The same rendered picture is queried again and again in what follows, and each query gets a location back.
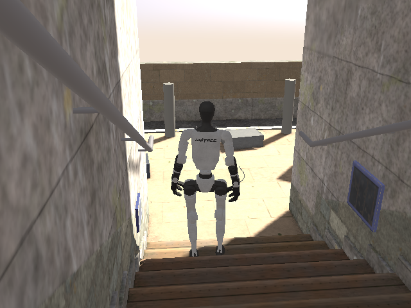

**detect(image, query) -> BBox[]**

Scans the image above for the right robot upper arm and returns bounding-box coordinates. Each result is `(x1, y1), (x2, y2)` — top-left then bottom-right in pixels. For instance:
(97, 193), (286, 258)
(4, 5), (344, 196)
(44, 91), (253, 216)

(220, 130), (235, 166)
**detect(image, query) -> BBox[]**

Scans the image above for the robot torso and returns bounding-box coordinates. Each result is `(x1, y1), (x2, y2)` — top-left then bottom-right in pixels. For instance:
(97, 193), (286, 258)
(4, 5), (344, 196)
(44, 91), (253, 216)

(191, 126), (221, 193)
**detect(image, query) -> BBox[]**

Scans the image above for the right robot hand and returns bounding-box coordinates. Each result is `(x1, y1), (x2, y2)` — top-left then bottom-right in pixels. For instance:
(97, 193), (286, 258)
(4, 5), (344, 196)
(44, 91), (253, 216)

(226, 185), (240, 202)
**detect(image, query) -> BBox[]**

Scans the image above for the left robot hand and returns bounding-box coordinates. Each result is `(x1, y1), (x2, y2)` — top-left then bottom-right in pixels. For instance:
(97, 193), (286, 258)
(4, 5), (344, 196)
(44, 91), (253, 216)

(171, 181), (184, 196)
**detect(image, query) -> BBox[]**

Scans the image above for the left robot shin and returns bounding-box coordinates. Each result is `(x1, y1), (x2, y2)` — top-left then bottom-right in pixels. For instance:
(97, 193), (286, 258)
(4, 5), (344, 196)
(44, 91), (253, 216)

(187, 213), (197, 257)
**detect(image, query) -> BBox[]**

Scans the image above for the left robot upper arm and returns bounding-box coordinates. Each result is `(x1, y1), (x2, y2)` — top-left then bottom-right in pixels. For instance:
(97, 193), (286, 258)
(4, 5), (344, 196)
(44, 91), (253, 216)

(177, 129), (193, 164)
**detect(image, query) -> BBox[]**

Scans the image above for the robot right forearm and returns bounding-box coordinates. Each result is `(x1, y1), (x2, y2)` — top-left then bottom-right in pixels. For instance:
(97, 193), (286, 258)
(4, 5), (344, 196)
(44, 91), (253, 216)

(228, 157), (240, 187)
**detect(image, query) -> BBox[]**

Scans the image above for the robot left forearm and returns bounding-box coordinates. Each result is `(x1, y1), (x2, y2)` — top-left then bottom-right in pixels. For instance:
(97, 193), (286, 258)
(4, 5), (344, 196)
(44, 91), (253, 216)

(171, 155), (183, 183)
